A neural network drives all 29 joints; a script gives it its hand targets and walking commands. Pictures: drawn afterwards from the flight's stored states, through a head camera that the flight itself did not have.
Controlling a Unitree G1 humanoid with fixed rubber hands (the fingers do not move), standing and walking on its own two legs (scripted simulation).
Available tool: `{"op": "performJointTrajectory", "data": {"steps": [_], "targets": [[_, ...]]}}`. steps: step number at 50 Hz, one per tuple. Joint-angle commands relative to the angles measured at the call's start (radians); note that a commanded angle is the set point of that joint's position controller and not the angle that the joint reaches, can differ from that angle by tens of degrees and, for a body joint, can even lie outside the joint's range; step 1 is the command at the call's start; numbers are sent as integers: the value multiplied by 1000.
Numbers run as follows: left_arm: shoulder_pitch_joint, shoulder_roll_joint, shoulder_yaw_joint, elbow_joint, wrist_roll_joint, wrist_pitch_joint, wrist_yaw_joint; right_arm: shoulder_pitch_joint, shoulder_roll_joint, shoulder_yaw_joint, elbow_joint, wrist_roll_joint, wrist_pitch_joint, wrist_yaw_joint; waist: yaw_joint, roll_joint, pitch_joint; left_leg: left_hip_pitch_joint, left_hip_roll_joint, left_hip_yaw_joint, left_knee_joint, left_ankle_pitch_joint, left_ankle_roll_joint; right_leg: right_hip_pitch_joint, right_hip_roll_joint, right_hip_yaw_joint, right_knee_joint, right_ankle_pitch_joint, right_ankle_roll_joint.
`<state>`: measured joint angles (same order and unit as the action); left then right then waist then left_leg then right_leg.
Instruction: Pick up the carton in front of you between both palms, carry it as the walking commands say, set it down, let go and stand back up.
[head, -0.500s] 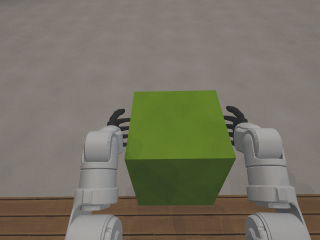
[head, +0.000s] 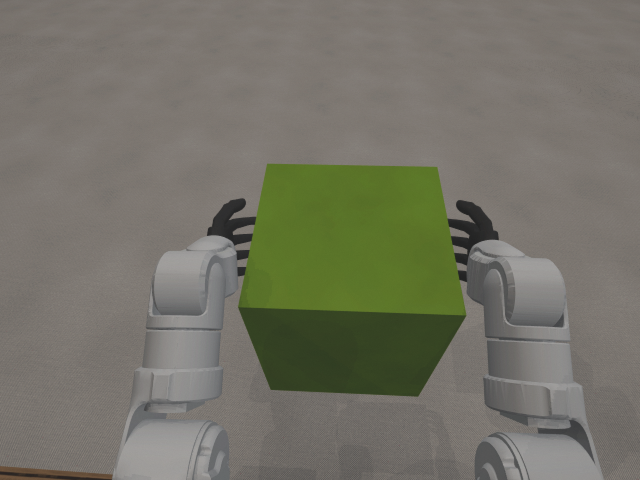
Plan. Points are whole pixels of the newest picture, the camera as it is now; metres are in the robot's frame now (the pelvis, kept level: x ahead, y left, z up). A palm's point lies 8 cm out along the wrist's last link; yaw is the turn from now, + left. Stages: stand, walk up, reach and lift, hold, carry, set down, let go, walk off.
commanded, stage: carry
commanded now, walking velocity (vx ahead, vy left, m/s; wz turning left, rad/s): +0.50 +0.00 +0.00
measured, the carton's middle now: (347, 287) +0.37 +0.02 +0.07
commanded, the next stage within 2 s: none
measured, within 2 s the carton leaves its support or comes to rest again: neither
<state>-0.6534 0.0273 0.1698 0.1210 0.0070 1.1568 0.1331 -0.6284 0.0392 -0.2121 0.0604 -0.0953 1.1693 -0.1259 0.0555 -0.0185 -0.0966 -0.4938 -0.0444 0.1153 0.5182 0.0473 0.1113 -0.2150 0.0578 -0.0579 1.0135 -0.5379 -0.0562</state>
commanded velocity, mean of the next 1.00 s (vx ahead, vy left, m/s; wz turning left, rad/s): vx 0.50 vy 0.00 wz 0.00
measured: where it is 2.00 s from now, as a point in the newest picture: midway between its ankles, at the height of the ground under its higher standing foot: (348, 274)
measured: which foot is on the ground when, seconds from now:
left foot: down 0.00-0.50, up 0.52-1.00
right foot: up 0.00-0.48, down 0.50-1.00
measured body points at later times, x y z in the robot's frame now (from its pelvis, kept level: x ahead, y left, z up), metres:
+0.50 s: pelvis +0.30 -0.01 -0.03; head +0.30 -0.01 +0.42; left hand +0.66 +0.13 +0.09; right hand +0.65 -0.18 +0.09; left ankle +0.11 +0.06 -0.71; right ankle +0.43 -0.08 -0.75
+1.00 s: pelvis +0.57 +0.01 -0.03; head +0.59 +0.01 +0.42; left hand +0.93 +0.17 +0.09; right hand +0.94 -0.13 +0.09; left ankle +0.70 +0.11 -0.75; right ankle +0.43 -0.07 -0.75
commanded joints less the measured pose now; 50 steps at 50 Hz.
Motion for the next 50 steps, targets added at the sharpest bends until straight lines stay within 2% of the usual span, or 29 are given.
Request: {"op": "performJointTrajectory", "data": {"steps": [1, 2, 3, 4, 5, 7, 10, 13, 16, 20, 22, 23, 24, 25, 26, 27, 28, 29, 30, 31, 32, 34, 37, 40, 43, 46, 48, 49, 50], "targets": [[-683, -1065, -624, -68, -422, 24, -261, -545, 875, 577, 56, 358, 11, 214, -114, 253, -536, 856, 449, -686, -18, 118, 246, -577, -6, 98, 472, -80, 17], [-749, -1084, -626, -89, -425, 23, -257, -617, 932, 591, 7, 387, 7, 222, -118, 178, -465, 738, 379, -627, -69, -73, 197, -602, -37, 100, 425, -9, 3], [-772, -1115, -618, -94, -420, 21, -252, -692, 988, 610, -26, 423, 8, 229, -103, 74, -403, 617, 342, -564, -94, -97, 154, -580, -66, 98, 351, 55, 3], [-764, -1135, -605, -99, -414, 18, -244, -746, 1034, 635, -58, 463, 7, 236, -89, 51, -377, 528, 333, -519, -113, -82, 135, -541, -87, 100, 287, 96, 8], [-754, -1146, -595, -109, -405, 15, -236, -782, 1068, 654, -85, 494, 5, 241, -78, 52, -370, 469, 313, -482, -136, -92, 116, -494, -96, 92, 233, 124, 18], [-719, -1164, -592, -118, -383, 10, -221, -800, 1101, 668, -111, 524, -1, 247, -71, 93, -372, 445, 292, -422, -138, -13, 105, -477, -104, 72, 157, 159, 34], [-671, -1164, -598, -134, -355, -2, -202, -767, 1113, 677, -121, 535, -8, 255, -97, 118, -387, 540, 274, -349, -89, 257, 94, -555, -112, 49, 67, 249, 47], [-660, -1140, -615, -173, -334, -10, -188, -750, 1101, 694, -142, 539, -16, 259, -122, 125, -390, 628, 247, -299, -57, 405, 79, -611, -108, 29, -16, 351, 38], [-646, -1103, -627, -195, -316, -6, -182, -722, 1075, 707, -147, 536, -16, 259, -140, 127, -367, 687, 212, -262, -35, 465, 72, -627, -88, 4, -149, 456, 22], [-569, -1063, -619, -130, -282, 3, -196, -631, 1053, 702, -66, 506, -17, 265, -165, 111, -310, 708, 165, -211, 18, 456, 55, -535, -28, -61, -445, 619, 8], [-541, -1053, -602, -87, -269, 4, -209, -615, 1052, 693, -20, 494, -22, 270, -149, 129, -291, 622, 163, -180, 64, 429, 27, -346, -11, -64, -574, 695, -20], [-530, -1046, -588, -66, -262, 2, -215, -613, 1056, 690, 4, 491, -24, 274, -119, 136, -300, 572, 161, -152, 129, 479, 5, -207, 2, -79, -615, 712, -35], [-517, -1041, -571, -45, -254, -2, -221, -619, 1062, 687, 27, 494, -28, 278, -66, 114, -330, 491, 142, -98, 251, 453, -26, -20, -6, -94, -655, 765, -43], [-505, -1031, -556, -24, -250, -5, -229, -622, 1063, 681, 51, 494, -33, 281, -23, 50, -375, 324, 114, -71, 428, 198, -51, 198, -106, -12, -589, 885, -46], [-506, -1014, -537, -1, -245, -12, -234, -627, 1096, 678, 67, 494, -33, 286, -35, -154, -488, 41, 52, -74, 647, -437, -88, 507, -377, 298, -390, 1268, -144], [-497, -1015, -533, 26, -244, -18, -237, -632, 1097, 667, 80, 490, -31, 285, -2, -273, -570, -221, -42, -120, 903, -690, -116, 685, -479, 582, -453, 989, -293], [-511, -1061, -551, 6, -277, -27, -245, -658, 1106, 673, 58, 497, -37, 281, 11, -184, -542, -298, 6, -160, 927, -630, -91, 615, -438, 604, -532, 657, -287], [-588, -1109, -583, -59, -314, -37, -251, -707, 1126, 682, 13, 504, -47, 275, 7, -105, -484, -323, 40, -159, 894, -574, -75, 519, -387, 546, -567, 542, -239], [-668, -1146, -616, -121, -353, -41, -254, -734, 1143, 682, -19, 504, -55, 264, -10, -32, -430, -313, 64, -150, 838, -518, -75, 417, -365, 491, -594, 574, -211], [-729, -1174, -646, -175, -393, -45, -255, -738, 1144, 676, -51, 500, -59, 251, -22, -7, -420, -269, 88, -154, 790, -478, -78, 334, -356, 454, -616, 546, -197], [-754, -1190, -666, -215, -423, -48, -253, -726, 1141, 676, -78, 494, -60, 236, -31, -4, -422, -227, 98, -144, 764, -450, -84, 276, -335, 414, -638, 503, -183], [-748, -1196, -684, -259, -452, -48, -250, -671, 1126, 678, -111, 472, -61, 212, -36, -43, -430, -228, 110, -125, 718, -425, -96, 256, -312, 350, -640, 526, -184], [-687, -1169, -691, -266, -452, -42, -255, -616, 1087, 687, -142, 434, -62, 189, -18, -70, -424, -303, 123, -102, 602, -381, -114, 315, -305, 293, -629, 665, -190], [-660, -1132, -698, -275, -443, -36, -261, -611, 1047, 708, -173, 418, -59, 183, -4, -78, -398, -329, 125, -81, 466, -284, -113, 367, -289, 240, -622, 797, -169], [-631, -1087, -692, -262, -425, -22, -262, -608, 1006, 719, -176, 413, -44, 185, 6, -94, -361, -283, 101, -50, 306, -181, -102, 391, -260, 173, -612, 896, -140], [-575, -1050, -672, -197, -390, -4, -263, -579, 978, 712, -123, 405, -20, 199, 18, -105, -306, -196, 56, 5, 116, -114, -89, 401, -235, 107, -590, 991, -111], [-564, -1040, -657, -148, -371, 4, -264, -569, 972, 699, -76, 403, -5, 213, 3, -127, -292, -64, 16, 52, -12, -84, -74, 375, -224, 62, -541, 1098, -75], [-562, -1041, -651, -125, -368, 8, -266, -562, 974, 689, -51, 403, 0, 221, -25, -132, -318, 71, -5, 77, -83, -53, -64, 347, -216, 28, -465, 1152, -43], [-565, -1046, -645, -110, -367, 11, -268, -550, 981, 677, -28, 404, 3, 229, -65, -112, -366, 281, 1, 90, -135, -10, -53, 262, -197, -25, -343, 1096, -6]]}}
